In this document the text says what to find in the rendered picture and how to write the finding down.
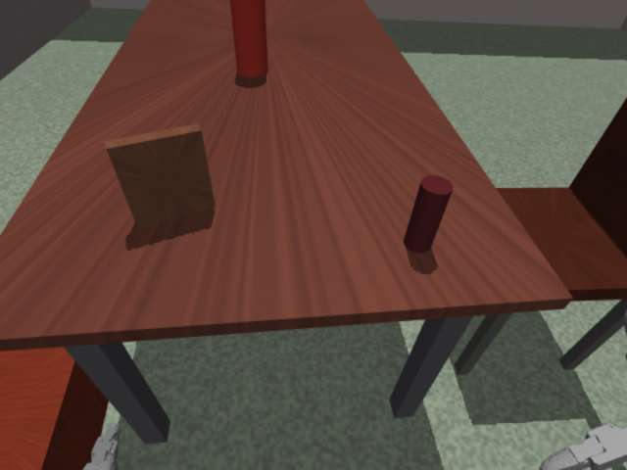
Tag right robot hand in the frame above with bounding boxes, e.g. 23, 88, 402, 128
540, 309, 627, 470

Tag table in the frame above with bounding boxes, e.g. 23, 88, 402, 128
0, 0, 573, 445

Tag chair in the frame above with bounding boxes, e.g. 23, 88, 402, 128
455, 98, 627, 375

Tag left robot hand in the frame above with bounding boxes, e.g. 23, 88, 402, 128
82, 424, 120, 470

